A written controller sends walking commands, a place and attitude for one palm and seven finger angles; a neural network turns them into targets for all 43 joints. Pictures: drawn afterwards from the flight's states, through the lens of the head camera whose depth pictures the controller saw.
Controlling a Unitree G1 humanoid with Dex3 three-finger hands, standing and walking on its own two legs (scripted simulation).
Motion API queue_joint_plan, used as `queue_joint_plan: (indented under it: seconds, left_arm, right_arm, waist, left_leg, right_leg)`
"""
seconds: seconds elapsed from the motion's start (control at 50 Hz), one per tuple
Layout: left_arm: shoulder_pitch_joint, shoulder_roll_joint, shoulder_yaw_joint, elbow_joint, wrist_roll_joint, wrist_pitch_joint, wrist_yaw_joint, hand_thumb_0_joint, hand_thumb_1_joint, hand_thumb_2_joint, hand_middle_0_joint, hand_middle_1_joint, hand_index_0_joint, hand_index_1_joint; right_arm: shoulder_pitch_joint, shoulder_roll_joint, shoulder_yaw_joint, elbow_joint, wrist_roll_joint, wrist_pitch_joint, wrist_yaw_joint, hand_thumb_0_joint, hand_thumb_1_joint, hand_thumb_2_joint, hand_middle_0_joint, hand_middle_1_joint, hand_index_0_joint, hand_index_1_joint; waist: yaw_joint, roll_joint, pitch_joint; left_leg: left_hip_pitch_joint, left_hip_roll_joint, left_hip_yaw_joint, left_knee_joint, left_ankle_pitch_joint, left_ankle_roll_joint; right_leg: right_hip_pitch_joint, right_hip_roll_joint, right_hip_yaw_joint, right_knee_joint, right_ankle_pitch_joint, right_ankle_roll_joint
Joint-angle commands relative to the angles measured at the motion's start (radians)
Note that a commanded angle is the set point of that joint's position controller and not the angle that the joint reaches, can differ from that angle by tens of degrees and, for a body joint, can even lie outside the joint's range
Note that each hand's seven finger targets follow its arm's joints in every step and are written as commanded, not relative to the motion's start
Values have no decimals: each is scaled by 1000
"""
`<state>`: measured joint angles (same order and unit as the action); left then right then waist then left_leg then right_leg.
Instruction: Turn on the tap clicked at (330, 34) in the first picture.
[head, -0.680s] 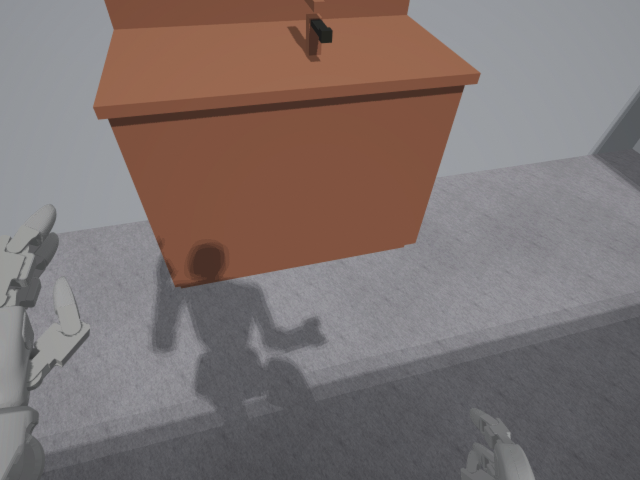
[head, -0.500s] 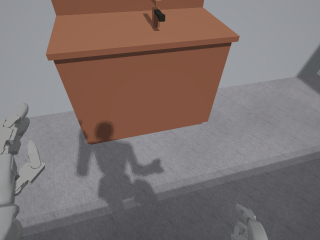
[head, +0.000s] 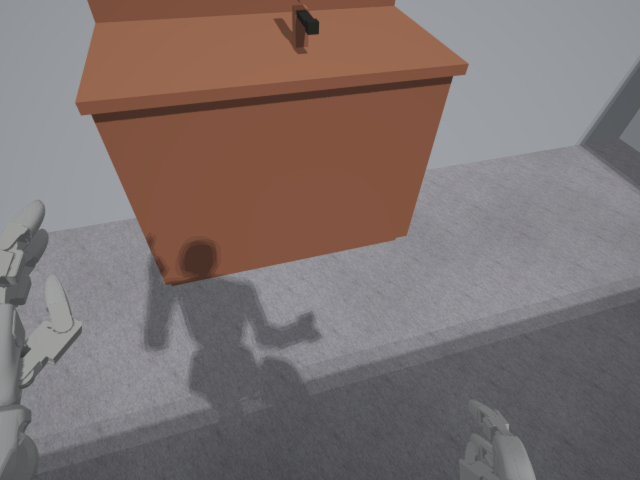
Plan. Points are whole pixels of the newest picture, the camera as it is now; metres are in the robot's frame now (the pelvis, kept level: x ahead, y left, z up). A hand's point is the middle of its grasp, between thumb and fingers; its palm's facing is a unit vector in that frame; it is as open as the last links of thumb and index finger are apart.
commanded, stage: walk to a spot facing it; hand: left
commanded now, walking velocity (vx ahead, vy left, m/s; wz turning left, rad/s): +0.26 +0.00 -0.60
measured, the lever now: (312, 26) +1.07 +0.12 +0.13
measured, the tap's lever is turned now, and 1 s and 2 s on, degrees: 0 0 0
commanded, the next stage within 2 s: turn to face it in 1.34 s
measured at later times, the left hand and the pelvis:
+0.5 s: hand (210, 255) +0.28 +0.15 +0.18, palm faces +0.22 -0.88 -0.41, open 7.4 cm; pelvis +0.03 -0.04 +0.00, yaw -13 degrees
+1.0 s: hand (387, 188) +0.42 -0.03 +0.17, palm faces -0.06 -0.86 -0.51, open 7.4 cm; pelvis +0.12 -0.12 -0.02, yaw -27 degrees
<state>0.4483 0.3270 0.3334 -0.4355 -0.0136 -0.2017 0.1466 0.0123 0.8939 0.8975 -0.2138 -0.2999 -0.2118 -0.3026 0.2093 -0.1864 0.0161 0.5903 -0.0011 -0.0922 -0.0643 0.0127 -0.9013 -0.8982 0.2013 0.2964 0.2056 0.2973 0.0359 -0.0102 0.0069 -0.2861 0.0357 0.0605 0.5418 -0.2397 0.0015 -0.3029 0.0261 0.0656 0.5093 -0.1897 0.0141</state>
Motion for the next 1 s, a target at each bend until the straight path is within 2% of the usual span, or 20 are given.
queue_joint_plan:
  seconds: [0.0,0.08,0.14,0.16,0.2,0.22,0.3,0.42,0.48,0.5,0.54,0.56,0.66,0.8,0.82,0.84,0.86,0.88,0.9,0.98]
  left_arm:
    - [-124,149,88,-244,-7,-62,12,0,900,900,-200,-300,-200,-300]
    - [-119,146,84,-252,-10,-65,14,0,900,900,-200,-300,-200,-300]
    - [-153,146,76,-227,1,-65,6,0,900,900,-200,-300,-200,-300]
    - [-174,155,75,-216,8,-68,5,0,900,900,-200,-300,-200,-300]
    - [-161,201,117,-165,-2,-53,18,0,900,900,-200,-300,-200,-300]
    - [-190,204,108,-209,-3,-65,25,0,900,900,-200,-300,-200,-300]
    - [-95,222,143,-237,-5,-110,18,0,900,900,-200,-300,-200,-300]
    - [-50,191,123,-188,-5,-111,27,0,900,900,-200,-300,-200,-300]
    - [-76,179,109,-176,-5,-104,30,0,900,900,-200,-300,-200,-300]
    - [-82,164,94,-191,-6,-106,23,0,900,900,-200,-300,-200,-300]
    - [-141,174,102,-256,1,-128,17,0,900,900,-200,-300,-200,-300]
    - [-135,231,141,-211,20,-132,9,0,900,900,-200,-300,-200,-300]
    - [-138,165,73,-261,34,-106,5,0,900,900,-200,-300,-200,-300]
    - [-75,207,140,-197,18,-85,4,0,900,900,-200,-300,-200,-300]
    - [-72,222,150,-220,19,-78,6,0,900,900,-200,-300,-200,-300]
    - [-76,255,174,-234,25,-74,12,0,900,900,-200,-300,-200,-300]
    - [-56,311,243,-263,11,-83,22,0,900,900,-200,-300,-200,-300]
    - [-38,329,286,-308,-13,-96,22,0,900,900,-200,-300,-200,-300]
    - [-1,331,285,-344,-16,-93,16,0,900,900,-200,-300,-200,-300]
    - [94,265,269,-371,-15,-106,22,0,900,900,-200,-300,-200,-300]
  right_arm:
    - [-90,-139,-58,-171,10,-45,-10,0,-900,-900,200,300,200,300]
    - [-70,-131,-55,-159,-3,-48,-1,0,-900,-900,200,300,200,300]
    - [-84,-139,-56,-153,-9,-47,13,0,-900,-900,200,300,200,300]
    - [-89,-135,-58,-155,-6,-44,16,0,-900,-900,200,300,200,300]
    - [-131,-125,-66,-183,-2,-46,22,0,-900,-900,200,300,200,300]
    - [-130,-117,-50,-173,-15,-52,23,0,-900,-900,200,300,200,300]
    - [-95,-107,-38,-120,-12,-5,21,0,-900,-900,200,300,200,300]
    - [-91,-102,-35,-138,-6,-17,21,0,-900,-900,200,300,200,300]
    - [-45,-118,-46,-141,0,-22,9,0,-900,-900,200,300,200,300]
    - [-39,-133,-56,-151,7,-25,-2,0,-900,-900,200,300,200,300]
    - [-54,-157,-67,-161,7,-28,-7,0,-900,-900,200,300,200,300]
    - [-66,-141,-61,-133,1,-36,-1,0,-900,-900,200,300,200,300]
    - [-46,-137,-61,-115,-4,-56,9,0,-900,-900,200,300,200,300]
    - [-36,-124,-61,-126,-6,-57,6,0,-900,-900,200,300,200,300]
    - [-41,-120,-61,-127,2,-54,13,0,-900,-900,200,300,200,300]
    - [-38,-100,-62,-128,12,-47,22,0,-900,-900,200,300,200,300]
    - [-89,-83,-54,-159,10,-42,25,0,-900,-900,200,300,200,300]
    - [-102,-98,-56,-150,2,-45,31,0,-900,-900,200,300,200,300]
    - [-104,-105,-56,-136,6,-24,43,0,-900,-900,200,300,200,300]
    - [-118,-105,-51,-110,5,26,32,0,-900,-900,200,300,200,300]
  waist:
    - [-15,144,-115]
    - [-27,224,-71]
    - [-18,163,-39]
    - [-12,81,-12]
    - [20,-324,27]
    - [-8,-208,43]
    - [-26,-88,-121]
    - [-8,-134,-153]
    - [-39,-101,-150]
    - [-49,-32,-135]
    - [-45,290,-81]
    - [-42,277,-50]
    - [-46,210,58]
    - [-36,239,-83]
    - [-18,161,-139]
    - [-19,-63,-209]
    - [-10,-262,-237]
    - [0,-176,-240]
    - [-13,-137,-245]
    - [-50,-79,-142]
  left_leg:
    - [-34,173,-99,-153,-60,30]
    - [-44,325,-209,-211,-248,128]
    - [-169,279,-79,-74,-303,74]
    - [-229,194,0,85,-378,32]
    - [-417,-18,24,606,-412,-46]
    - [-451,20,-77,698,-306,-53]
    - [-341,45,-57,587,-165,-70]
    - [-97,-1,52,137,-184,-37]
    - [141,19,56,-87,-133,-6]
    - [270,85,0,-172,-135,23]
    - [403,421,-410,-317,-100,182]
    - [273,480,-432,-366,-290,205]
    - [109,367,-74,-309,-78,139]
    - [126,270,204,44,381,68]
    - [25,243,192,244,369,54]
    - [-167,176,204,534,197,29]
    - [-448,45,129,792,-313,-4]
    - [-459,94,-35,854,-334,-7]
    - [-493,113,-81,883,-315,-15]
    - [-446,161,-76,728,-160,-44]
  right_leg:
    - [6,-16,15,113,-16,-9]
    - [-91,-11,-88,310,-274,5]
    - [45,-25,-111,177,-249,-11]
    - [54,-64,0,59,-257,-61]
    - [-22,-356,713,-331,-539,-234]
    - [11,-372,765,-360,-533,-273]
    - [127,-230,347,-211,-111,-209]
    - [47,-193,323,-207,-196,-217]
    - [-59,-128,284,-113,-254,-152]
    - [-165,-80,234,-4,-237,-109]
    - [-457,46,-34,461,-358,-18]
    - [-467,-31,-47,644,-331,-12]
    - [-421,-121,-146,635,-167,7]
    - [50,22,-369,75,-94,-16]
    - [237,13,-318,18,-57,-41]
    - [418,-153,-56,-2,25,-129]
    - [519,-375,401,-79,295,-262]
    - [450,-421,458,-105,229,-279]
    - [446,-440,476,-121,54,-290]
    - [216,-371,139,-158,159,-228]
